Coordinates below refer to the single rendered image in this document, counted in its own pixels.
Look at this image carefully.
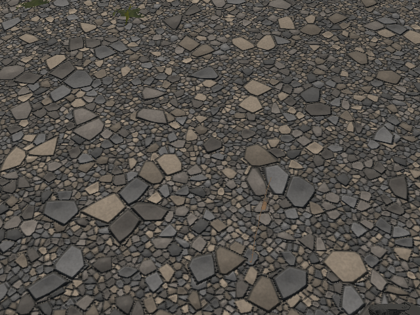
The robot right hand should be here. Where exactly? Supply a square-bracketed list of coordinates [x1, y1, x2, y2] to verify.
[368, 302, 420, 315]

